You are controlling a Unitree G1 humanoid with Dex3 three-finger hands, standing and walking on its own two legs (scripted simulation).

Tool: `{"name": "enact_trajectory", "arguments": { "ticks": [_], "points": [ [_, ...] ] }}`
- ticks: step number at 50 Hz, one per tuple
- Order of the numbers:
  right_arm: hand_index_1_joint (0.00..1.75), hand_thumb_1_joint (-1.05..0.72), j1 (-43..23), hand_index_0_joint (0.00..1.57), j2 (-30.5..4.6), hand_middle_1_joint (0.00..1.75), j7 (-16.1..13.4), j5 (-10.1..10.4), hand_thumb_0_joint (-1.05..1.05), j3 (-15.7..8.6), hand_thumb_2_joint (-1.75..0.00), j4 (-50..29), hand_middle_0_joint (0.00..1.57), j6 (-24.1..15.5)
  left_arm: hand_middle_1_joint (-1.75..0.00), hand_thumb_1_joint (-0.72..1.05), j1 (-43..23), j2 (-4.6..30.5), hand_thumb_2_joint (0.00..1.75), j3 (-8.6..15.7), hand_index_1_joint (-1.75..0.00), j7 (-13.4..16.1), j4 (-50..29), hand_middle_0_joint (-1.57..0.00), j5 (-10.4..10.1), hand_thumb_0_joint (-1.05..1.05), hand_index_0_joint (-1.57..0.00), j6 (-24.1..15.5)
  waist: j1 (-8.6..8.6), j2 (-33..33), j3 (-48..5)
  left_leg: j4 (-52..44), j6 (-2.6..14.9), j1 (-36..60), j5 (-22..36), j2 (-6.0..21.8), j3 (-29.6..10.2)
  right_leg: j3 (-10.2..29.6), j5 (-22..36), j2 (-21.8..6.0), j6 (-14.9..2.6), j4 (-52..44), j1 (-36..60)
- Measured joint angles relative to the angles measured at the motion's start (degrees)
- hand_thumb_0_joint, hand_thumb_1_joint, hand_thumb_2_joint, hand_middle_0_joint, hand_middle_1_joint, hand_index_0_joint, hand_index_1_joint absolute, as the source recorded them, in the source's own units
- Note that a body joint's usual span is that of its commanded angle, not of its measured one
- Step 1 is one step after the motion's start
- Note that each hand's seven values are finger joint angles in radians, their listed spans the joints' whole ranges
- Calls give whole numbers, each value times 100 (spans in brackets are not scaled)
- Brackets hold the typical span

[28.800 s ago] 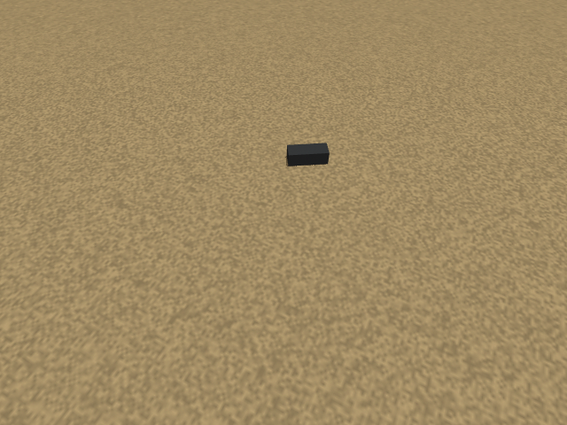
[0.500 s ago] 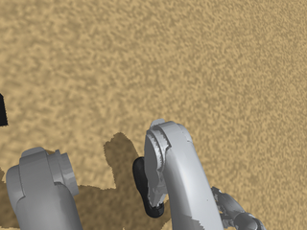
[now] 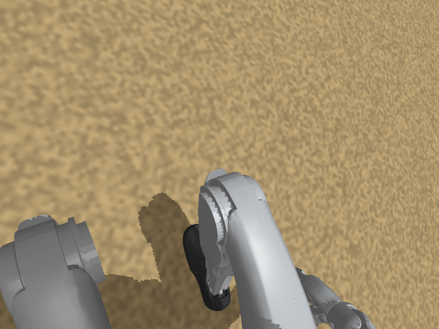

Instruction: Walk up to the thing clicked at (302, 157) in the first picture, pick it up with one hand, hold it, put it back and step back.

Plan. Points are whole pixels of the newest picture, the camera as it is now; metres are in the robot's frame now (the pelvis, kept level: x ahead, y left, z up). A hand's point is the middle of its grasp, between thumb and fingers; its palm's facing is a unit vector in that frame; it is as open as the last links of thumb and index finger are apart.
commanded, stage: open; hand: left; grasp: from above
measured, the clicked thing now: out of the picture +0.41 +0.38 -0.25
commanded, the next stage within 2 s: withdraw in 0.76 s
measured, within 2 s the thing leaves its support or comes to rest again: neither
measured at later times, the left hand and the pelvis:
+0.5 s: hand out of the picture +0.41 +0.37 -0.22, palm faces -0.45 -0.12 -0.88, open 13.2 cm; pelvis +0.00 +0.00 +0.00, yaw +0 degrees
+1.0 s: hand out of the picture +0.41 +0.37 -0.21, palm faces -0.44 -0.14 -0.88, open 13.8 cm; pelvis +0.00 +0.00 +0.00, yaw +0 degrees
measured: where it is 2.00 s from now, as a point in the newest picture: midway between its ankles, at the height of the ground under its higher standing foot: (156, 309)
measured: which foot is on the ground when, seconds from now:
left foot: down 0.00-1.00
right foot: down 0.00-1.00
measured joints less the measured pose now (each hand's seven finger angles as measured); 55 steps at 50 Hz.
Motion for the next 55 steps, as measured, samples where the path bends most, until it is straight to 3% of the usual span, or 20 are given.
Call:
{"name": "enact_trajectory", "arguments": {
  "ticks": [8,25,33,45,51,55],
  "points": [
    [30,-89,26,20,-39,30,39,-4,0,32,-90,40,21,-65,-86,-19,42,-30,79,-130,-83,16,-62,-41,-42,-1,-45,8,25,-44,19,4,3,11,3,-4,-19,-17,8,3,8,-14,24],
    [30,-89,-67,20,-56,30,164,-25,0,-2,-90,47,21,-161,-108,-41,23,-43,99,-134,-105,59,-183,-12,-110,0,-15,120,31,-25,1,-8,-2,1,-62,-24,-41,-42,-65,-22,7,-41,42],
    [30,-89,-70,20,-39,30,178,21,0,10,-90,21,21,-160,-109,-44,29,-57,100,-135,-106,-74,-305,-8,-245,0,-11,129,55,-7,53,-38,-6,12,-53,-28,-35,-40,-60,-30,20,-66,53],
    [30,-89,-18,20,-87,30,132,61,0,47,-90,-99,21,-81,-107,-43,67,43,98,-77,-104,-173,-279,-7,-238,0,-10,34,25,-15,66,-51,3,23,10,-19,-43,-53,9,-16,-12,-92,64],
    [30,-89,36,20,-113,30,108,57,0,11,-90,-116,21,-70,-104,-46,136,43,98,54,-102,-168,-504,-6,-191,0,-9,-5,72,-21,63,-58,8,27,17,-16,-38,-50,19,-14,-8,-101,69],
    [30,-89,179,20,-85,30,150,101,0,-141,-90,-42,21,-62,-103,-49,335,-210,96,270,-100,-144,-1052,-7,-229,0,-9,123,202,65,-136,-96,-18,-18,-1,-36,-24,-48,-15,-47,-65,-111,20]
  ]
}}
